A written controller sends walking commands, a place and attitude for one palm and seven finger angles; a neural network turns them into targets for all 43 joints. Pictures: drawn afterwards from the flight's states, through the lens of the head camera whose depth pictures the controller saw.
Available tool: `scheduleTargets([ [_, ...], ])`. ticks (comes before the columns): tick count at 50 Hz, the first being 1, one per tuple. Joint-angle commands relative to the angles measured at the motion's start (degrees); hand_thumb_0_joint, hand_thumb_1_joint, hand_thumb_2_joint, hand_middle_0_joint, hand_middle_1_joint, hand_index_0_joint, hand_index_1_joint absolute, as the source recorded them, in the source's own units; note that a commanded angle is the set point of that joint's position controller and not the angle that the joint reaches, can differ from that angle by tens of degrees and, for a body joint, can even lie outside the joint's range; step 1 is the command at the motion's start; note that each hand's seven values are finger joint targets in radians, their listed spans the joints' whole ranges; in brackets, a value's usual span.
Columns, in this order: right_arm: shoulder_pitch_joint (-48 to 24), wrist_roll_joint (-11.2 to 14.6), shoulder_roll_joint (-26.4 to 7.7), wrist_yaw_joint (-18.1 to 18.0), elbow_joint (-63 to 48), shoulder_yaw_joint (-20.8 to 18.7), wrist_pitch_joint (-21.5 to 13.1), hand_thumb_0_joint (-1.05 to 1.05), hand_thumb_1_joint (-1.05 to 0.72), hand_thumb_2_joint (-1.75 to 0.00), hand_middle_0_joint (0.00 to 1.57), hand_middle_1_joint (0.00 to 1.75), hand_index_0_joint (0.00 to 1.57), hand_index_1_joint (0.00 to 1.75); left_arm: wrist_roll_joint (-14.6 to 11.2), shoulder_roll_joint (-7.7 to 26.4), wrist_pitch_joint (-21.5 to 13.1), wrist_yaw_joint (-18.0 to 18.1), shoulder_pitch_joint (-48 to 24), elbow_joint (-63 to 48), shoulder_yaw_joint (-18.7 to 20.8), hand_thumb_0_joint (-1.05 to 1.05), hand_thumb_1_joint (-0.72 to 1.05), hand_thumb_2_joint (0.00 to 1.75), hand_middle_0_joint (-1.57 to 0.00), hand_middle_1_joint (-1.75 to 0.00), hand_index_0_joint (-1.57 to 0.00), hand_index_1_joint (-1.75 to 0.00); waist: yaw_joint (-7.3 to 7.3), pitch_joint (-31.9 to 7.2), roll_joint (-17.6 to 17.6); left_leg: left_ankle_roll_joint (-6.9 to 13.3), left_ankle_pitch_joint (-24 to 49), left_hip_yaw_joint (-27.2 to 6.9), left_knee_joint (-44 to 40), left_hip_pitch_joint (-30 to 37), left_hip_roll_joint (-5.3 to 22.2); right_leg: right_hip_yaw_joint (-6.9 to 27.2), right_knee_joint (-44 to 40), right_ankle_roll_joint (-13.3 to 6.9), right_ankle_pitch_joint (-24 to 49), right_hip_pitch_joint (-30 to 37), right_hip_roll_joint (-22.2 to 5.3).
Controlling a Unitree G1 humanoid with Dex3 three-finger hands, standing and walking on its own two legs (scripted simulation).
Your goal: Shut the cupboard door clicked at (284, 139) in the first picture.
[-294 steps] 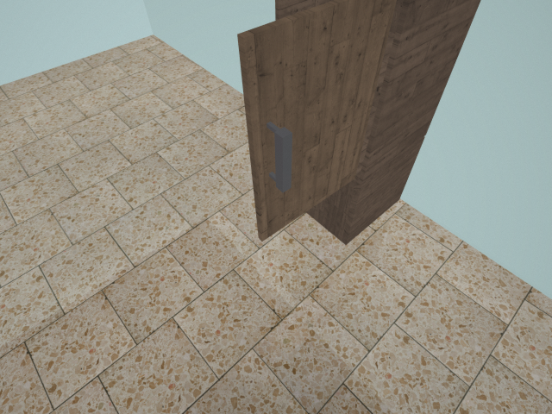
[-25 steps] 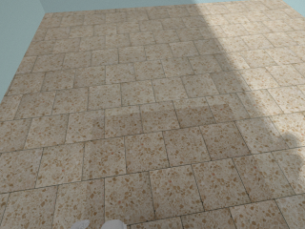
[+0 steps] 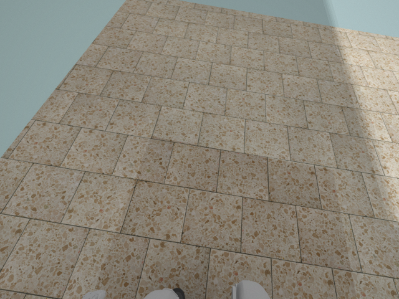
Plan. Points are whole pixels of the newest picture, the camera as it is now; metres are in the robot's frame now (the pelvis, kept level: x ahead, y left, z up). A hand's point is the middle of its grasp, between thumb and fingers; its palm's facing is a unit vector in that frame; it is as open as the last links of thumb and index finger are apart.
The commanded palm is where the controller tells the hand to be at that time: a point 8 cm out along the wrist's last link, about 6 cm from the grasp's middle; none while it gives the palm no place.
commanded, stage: walk to a spot facing it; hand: left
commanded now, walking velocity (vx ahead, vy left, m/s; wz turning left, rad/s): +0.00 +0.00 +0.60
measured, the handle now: out of the picture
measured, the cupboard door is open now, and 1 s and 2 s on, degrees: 88 88 88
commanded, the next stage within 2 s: none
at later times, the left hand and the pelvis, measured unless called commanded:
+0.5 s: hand out of the picture +0.08 +0.13 -0.15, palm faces +0.27 -0.92 -0.27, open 7.4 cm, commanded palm none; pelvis +0.04 -0.09 +0.01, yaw +18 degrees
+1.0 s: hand out of the picture -0.01 +0.17 -0.17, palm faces +0.60 -0.76 -0.25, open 7.4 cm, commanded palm none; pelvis +0.06 -0.06 +0.00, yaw +37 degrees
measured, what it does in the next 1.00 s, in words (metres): steps on the spot, turning left: right foot, then left foot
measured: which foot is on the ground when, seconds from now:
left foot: down 0.00-0.34, up 0.36-0.74, down 0.76-1.00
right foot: up 0.00-0.32, down 0.34-0.78, up 0.80-1.00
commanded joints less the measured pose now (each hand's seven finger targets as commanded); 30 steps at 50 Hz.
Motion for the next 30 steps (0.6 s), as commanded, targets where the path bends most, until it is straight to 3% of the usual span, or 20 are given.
scheduleTargets([
  [1,3.8,0.4,-12.4,-0.6,-3.3,-3.9,-1.0,0.00,-0.90,-0.90,0.20,0.30,0.20,0.30,0.3,4.2,-0.3,0.2,3.1,-3.5,1.1,0.00,0.90,0.90,-0.20,-0.30,-0.20,-0.30,-0.65,-11.2,6.2,1.5,-2.6,-19.1,-13.2,10.7,14.3,0.1,-2.2,1.0,1.9,-2.2,0.3],
  [7,5.3,0.0,-12.8,-0.1,-3.1,-4.9,-0.1,0.00,-0.90,-0.90,0.20,0.30,0.20,0.30,0.1,4.9,-0.3,0.4,-1.9,-6.3,0.9,0.00,0.90,0.90,-0.20,-0.30,-0.20,-0.30,-2.39,-8.3,10.8,2.9,-3.3,-23.6,-12.3,10.7,13.7,-0.3,-11.6,0.9,-2.1,-1.0,1.8],
  [10,5.4,-0.2,-13.5,-0.1,-3.4,-5.4,0.2,0.00,-0.90,-0.90,0.20,0.30,0.20,0.30,-0.2,5.1,-0.5,0.5,-2.7,-7.1,0.6,0.00,0.90,0.90,-0.20,-0.30,-0.20,-0.30,-2.65,-9.2,10.6,3.2,1.4,-25.8,-10.5,10.9,13.2,-0.4,-18.3,0.1,-4.5,3.0,3.6],
  [12,4.4,-0.3,-13.9,-0.1,-4.1,-5.7,0.6,0.00,-0.90,-0.90,0.20,0.30,0.20,0.30,-0.5,5.3,-0.6,0.7,-1.2,-7.0,0.5,0.00,0.90,0.90,-0.20,-0.30,-0.20,-0.30,-2.25,-10.0,11.3,2.9,5.5,-27.0,-9.1,9.6,12.4,-0.7,-24.3,-0.5,-4.9,8.3,5.1],
  [14,1.8,0.1,-14.0,-0.1,-5.1,-5.9,0.9,0.00,-0.90,-0.90,0.20,0.30,0.20,0.30,-0.8,6.2,-0.9,0.9,3.1,-6.2,0.8,0.00,0.90,0.90,-0.20,-0.30,-0.20,-0.30,-0.26,-11.0,11.1,1.4,5.3,-26.6,-7.0,5.5,10.4,-1.1,-33.9,-1.3,0.0,17.0,6.0],
  [15,0.4,0.4,-13.2,-0.1,-5.8,-5.8,1.1,0.00,-0.90,-0.90,0.20,0.30,0.20,0.30,-0.9,7.3,-1.2,1.1,5.9,-5.5,1.3,0.00,0.90,0.90,-0.20,-0.30,-0.20,-0.30,1.35,-11.3,8.7,-0.6,1.3,-25.3,-5.0,0.1,8.3,-0.9,-42.5,-1.8,4.5,25.0,5.0],
  [16,0.0,1.1,-10.4,0.4,-6.6,-5.6,1.2,0.00,-0.90,-0.90,0.20,0.30,0.20,0.30,-0.3,11.4,-1.7,1.5,8.3,-5.4,2.0,0.00,0.90,0.90,-0.20,-0.30,-0.20,-0.30,2.53,-11.6,-1.2,-4.1,-8.9,-20.0,2.5,-9.5,3.5,8.3,-51.3,-4.5,1.3,33.7,-4.3],
  [17,-0.4,1.1,-7.5,0.4,-7.9,-5.1,0.9,0.00,-0.90,-0.90,0.20,0.30,0.20,0.30,0.6,15.6,-2.0,1.7,7.1,-6.3,2.5,0.00,0.90,0.90,-0.20,-0.30,-0.20,-0.30,2.86,-8.8,-16.9,-9.1,-23.4,-6.1,18.7,-18.3,-4.2,24.4,-55.8,-11.2,1.8,32.9,-21.1],
  [18,-0.6,0.3,-11.1,0.8,-7.5,-5.6,1.0,0.00,-0.90,-0.90,0.20,0.30,0.20,0.30,0.1,14.5,-1.8,2.0,3.8,-7.3,1.6,0.00,0.90,0.90,-0.20,-0.30,-0.20,-0.30,1.15,-6.5,-11.7,-8.2,-25.4,-6.8,30.7,-14.8,-0.5,21.2,-54.3,-13.6,8.4,22.8,-24.0],
  [19,1.8,0.0,-9.6,1.4,-7.3,-5.3,1.5,0.00,-0.90,-0.90,0.20,0.30,0.20,0.30,0.0,12.3,-1.7,1.6,-0.9,-8.6,0.7,0.00,0.90,0.90,-0.20,-0.30,-0.20,-0.30,-2.00,-5.1,-7.7,-8.2,-20.4,-6.4,36.4,-13.1,0.0,13.5,-53.0,-13.2,10.4,19.1,-19.2],
  [20,2.0,-0.2,-9.1,1.5,-5.2,-5.4,2.4,0.00,-0.90,-0.90,0.20,0.30,0.20,0.30,-0.3,9.3,-2.2,1.6,-1.9,-8.6,0.5,0.00,0.90,0.90,-0.20,-0.30,-0.20,-0.30,-2.64,-5.1,-9.0,-9.3,-16.8,-5.6,40.4,-13.2,1.1,9.5,-51.4,-11.3,14.5,19.2,-14.7],
  [21,2.4,0.1,-9.2,1.7,-4.5,-5.3,2.7,0.00,-0.90,-0.90,0.20,0.30,0.20,0.30,-0.6,8.0,-2.2,1.7,-2.5,-8.6,0.1,0.00,0.90,0.90,-0.20,-0.30,-0.20,-0.30,-3.38,-4.8,-11.8,-10.0,-14.8,-4.5,41.5,-13.7,2.3,5.2,-49.6,-10.1,22.9,20.6,-12.6],
  [22,1.7,0.2,-9.2,1.8,-5.0,-4.8,2.6,0.00,-0.90,-0.90,0.20,0.30,0.20,0.30,-0.7,7.2,-2.6,1.6,-1.0,-8.3,-0.3,0.00,0.90,0.90,-0.20,-0.30,-0.20,-0.30,-2.79,-4.1,-12.2,-10.5,-14.0,-3.3,41.0,-14.6,2.9,1.3,-47.5,-9.8,33.1,23.5,-11.7],
  [25,-3.2,0.5,-8.1,1.7,-6.4,-3.7,2.4,0.00,-0.90,-0.90,0.20,0.30,0.20,0.30,-0.5,8.3,-3.0,1.8,6.8,-6.3,0.1,0.00,0.90,0.90,-0.20,-0.30,-0.20,-0.30,0.46,-7.4,-9.9,-11.0,-15.8,-0.5,32.6,-15.2,3.0,-1.2,-42.6,-9.3,50.9,34.6,-12.3],
  [27,-6.5,0.6,-7.2,1.9,-6.8,-3.1,2.5,0.00,-0.90,-0.90,0.20,0.30,0.20,0.30,-0.4,9.7,-2.9,1.8,10.3,-5.1,0.4,0.00,0.90,0.90,-0.20,-0.30,-0.20,-0.30,2.01,-6.5,-8.7,-11.0,-15.8,1.0,27.7,-14.1,2.9,-2.2,-41.6,-9.1,54.1,36.0,-13.1],
  [30,-7.6,0.7,-7.1,2.1,-7.1,-2.7,2.6,0.00,-0.90,-0.90,0.20,0.30,0.20,0.30,-0.2,10.8,-2.8,1.7,10.5,-5.1,0.6,0.00,0.90,0.90,-0.20,-0.30,-0.20,-0.30,2.01,-6.8,-10.3,-10.3,-15.3,2.8,22.0,-9.8,2.7,-3.9,-41.1,-9.7,52.5,34.8,-13.9],
])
